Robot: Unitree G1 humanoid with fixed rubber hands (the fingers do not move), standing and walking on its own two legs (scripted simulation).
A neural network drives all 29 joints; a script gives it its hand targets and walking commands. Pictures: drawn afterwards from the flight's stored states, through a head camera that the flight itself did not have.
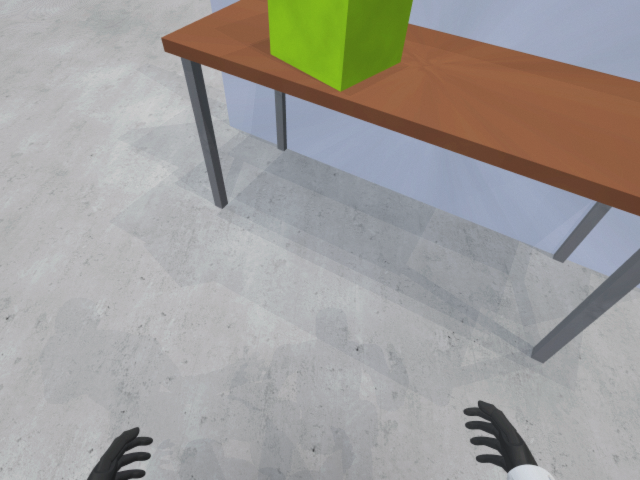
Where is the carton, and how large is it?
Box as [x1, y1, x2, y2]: [268, 0, 412, 91]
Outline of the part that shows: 268,0 271,54 340,91 400,61 412,0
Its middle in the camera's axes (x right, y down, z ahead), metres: +0.05 -0.61 +1.00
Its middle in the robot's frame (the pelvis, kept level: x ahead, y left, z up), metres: +1.17 -0.07 +0.11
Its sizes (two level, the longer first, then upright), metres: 0.277 0.253 0.288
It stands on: a table, 0.72 m high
